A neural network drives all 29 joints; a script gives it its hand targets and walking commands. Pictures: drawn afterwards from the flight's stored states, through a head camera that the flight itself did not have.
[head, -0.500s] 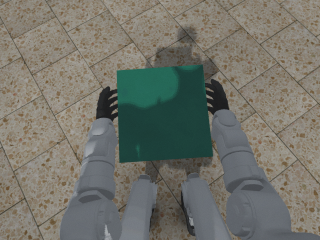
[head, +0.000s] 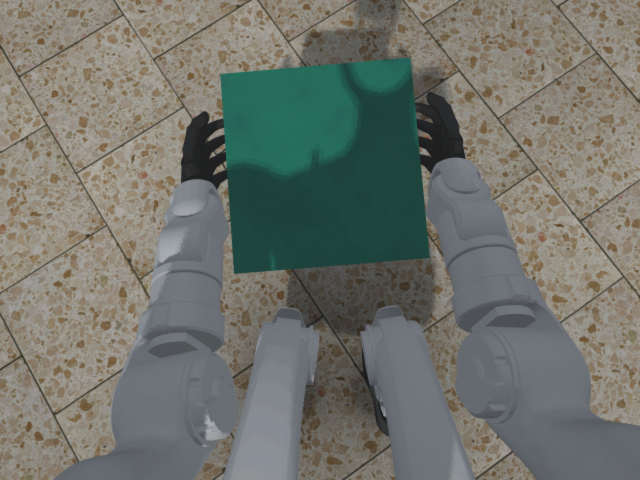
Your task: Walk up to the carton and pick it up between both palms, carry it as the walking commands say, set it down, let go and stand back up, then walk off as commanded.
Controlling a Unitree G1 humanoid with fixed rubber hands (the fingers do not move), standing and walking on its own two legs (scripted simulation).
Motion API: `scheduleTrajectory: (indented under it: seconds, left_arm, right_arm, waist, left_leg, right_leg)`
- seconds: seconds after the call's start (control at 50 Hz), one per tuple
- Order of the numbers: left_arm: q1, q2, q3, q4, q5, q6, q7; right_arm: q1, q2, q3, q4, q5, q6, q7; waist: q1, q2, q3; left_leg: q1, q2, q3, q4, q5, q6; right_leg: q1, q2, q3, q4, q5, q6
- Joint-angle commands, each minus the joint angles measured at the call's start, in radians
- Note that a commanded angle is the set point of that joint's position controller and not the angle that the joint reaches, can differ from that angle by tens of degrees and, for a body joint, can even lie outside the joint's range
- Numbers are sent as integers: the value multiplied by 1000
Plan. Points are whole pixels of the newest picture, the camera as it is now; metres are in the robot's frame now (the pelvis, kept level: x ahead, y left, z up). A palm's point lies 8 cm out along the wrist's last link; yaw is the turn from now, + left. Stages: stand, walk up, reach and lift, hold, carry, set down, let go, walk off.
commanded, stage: set down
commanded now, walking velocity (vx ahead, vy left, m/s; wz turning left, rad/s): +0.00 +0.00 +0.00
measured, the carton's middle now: (323, 187) +0.47 +0.02 -0.15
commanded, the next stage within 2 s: none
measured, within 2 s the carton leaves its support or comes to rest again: neither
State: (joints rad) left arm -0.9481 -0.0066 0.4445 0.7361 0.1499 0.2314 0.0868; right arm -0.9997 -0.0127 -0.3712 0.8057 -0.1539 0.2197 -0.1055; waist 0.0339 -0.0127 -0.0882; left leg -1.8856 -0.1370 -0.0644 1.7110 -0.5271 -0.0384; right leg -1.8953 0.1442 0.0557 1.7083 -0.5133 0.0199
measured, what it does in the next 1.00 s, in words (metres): lowers itself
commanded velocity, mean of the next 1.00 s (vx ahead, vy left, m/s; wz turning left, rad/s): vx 0.00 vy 0.00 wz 0.00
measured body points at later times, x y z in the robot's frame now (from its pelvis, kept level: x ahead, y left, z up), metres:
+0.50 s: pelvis -0.01 +0.00 -0.06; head +0.30 +0.00 +0.26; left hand +0.50 +0.17 -0.18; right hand +0.52 -0.12 -0.19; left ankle +0.10 +0.12 -0.48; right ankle +0.10 -0.11 -0.48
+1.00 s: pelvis -0.01 +0.00 -0.12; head +0.34 +0.01 +0.16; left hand +0.52 +0.17 -0.27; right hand +0.54 -0.12 -0.27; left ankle +0.10 +0.12 -0.48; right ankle +0.10 -0.11 -0.48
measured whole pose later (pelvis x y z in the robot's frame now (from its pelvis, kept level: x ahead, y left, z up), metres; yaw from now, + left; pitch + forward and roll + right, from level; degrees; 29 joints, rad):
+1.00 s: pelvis -0.01 +0.00 -0.12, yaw +0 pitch +41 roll +0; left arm -1.26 0.12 0.39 0.82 0.06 0.23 0.13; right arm -1.32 -0.15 -0.30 0.91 -0.06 0.21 -0.14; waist 0.04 -0.01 0.18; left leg -2.25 -0.16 -0.03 2.10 -0.58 -0.05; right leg -2.25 0.17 0.03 2.09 -0.57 0.05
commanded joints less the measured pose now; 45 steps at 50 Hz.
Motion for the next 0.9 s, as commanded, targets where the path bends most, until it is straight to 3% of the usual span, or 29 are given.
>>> scheduleTrajectory:
  seconds: [0.0, 0.5, 0.88]
  left_arm:
    - [-674, -944, -487, -29, -87, -20, -177]
    - [-859, -853, -462, -21, -120, -4, -206]
    - [-966, -800, -509, -11, -187, -22, -199]
  right_arm:
    - [-617, 974, 441, -16, 76, -18, 160]
    - [-795, 917, 434, 5, 105, -3, 159]
    - [-903, 832, 465, 12, 176, -29, 178]
  waist:
    - [19, -9, -1010]
    - [31, -30, -1040]
    - [22, -11, -1025]
  left_leg:
    - [491, -44, 79, -134, 257, -1]
    - [312, -34, 112, 68, 266, 3]
    - [279, -24, 109, 207, 330, 3]
  right_leg:
    - [530, 48, -65, -122, 234, -2]
    - [409, 42, -83, 74, 252, 1]
    - [291, 35, -101, 229, 283, -5]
